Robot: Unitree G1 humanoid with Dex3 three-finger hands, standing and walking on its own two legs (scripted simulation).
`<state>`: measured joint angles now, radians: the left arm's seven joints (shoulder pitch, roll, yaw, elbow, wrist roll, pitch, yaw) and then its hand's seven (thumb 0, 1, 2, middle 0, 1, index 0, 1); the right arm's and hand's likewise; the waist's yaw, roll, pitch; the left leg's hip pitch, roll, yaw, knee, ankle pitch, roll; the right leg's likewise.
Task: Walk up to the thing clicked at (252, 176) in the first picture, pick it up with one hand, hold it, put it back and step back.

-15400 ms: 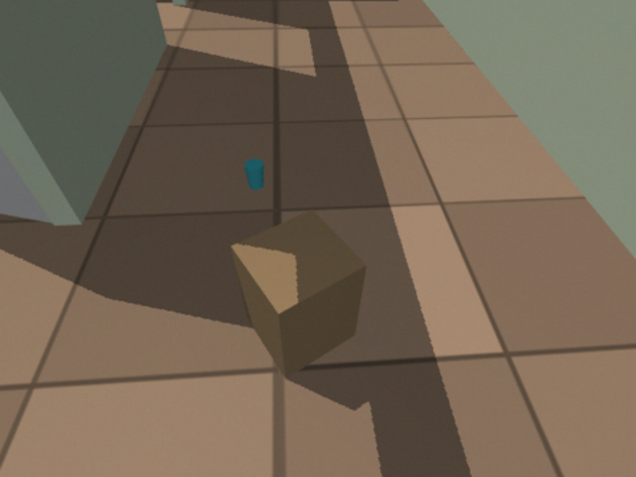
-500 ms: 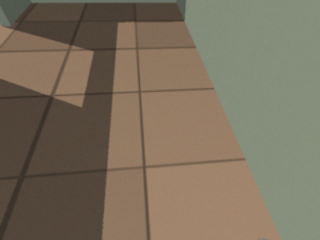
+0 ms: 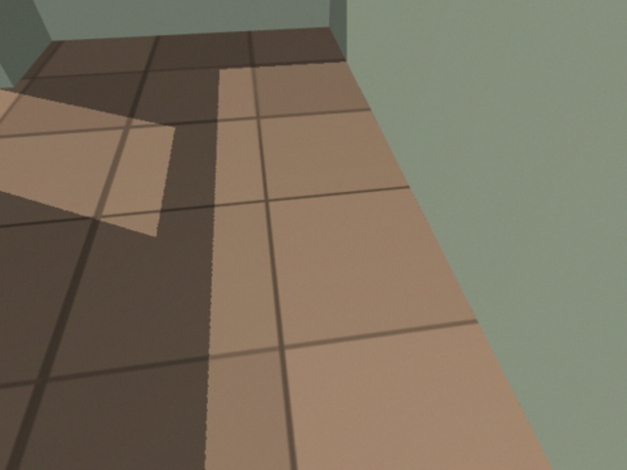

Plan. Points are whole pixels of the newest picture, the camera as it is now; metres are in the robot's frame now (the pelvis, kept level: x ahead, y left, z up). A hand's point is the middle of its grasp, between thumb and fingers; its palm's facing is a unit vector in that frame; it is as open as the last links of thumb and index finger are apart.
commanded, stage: walk up
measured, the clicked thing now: out of the picture -0.03 +0.91 -0.71
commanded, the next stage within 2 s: stand in 0.02 s
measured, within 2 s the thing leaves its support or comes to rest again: neither
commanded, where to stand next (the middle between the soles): +0.06 +0.01 m, yaw +1 degrees
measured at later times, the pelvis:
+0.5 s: pelvis +0.01 +0.00 +0.00, yaw -1 degrees
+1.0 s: pelvis +0.01 +0.00 +0.00, yaw +0 degrees
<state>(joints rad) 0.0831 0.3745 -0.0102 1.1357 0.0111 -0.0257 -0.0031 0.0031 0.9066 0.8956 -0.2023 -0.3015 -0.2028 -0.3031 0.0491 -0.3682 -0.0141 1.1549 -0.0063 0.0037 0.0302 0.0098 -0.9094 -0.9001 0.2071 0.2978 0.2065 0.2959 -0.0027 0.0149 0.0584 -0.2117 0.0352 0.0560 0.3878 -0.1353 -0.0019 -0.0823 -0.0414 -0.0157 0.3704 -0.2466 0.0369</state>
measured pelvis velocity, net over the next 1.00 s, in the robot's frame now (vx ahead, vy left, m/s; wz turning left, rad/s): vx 0.01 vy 0.00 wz -0.01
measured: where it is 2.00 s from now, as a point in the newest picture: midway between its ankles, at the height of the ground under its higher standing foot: outside the picture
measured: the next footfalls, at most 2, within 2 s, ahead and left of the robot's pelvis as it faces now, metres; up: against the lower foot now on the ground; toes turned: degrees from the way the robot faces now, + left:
none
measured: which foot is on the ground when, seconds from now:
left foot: down 0.00-1.00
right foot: down 0.00-1.00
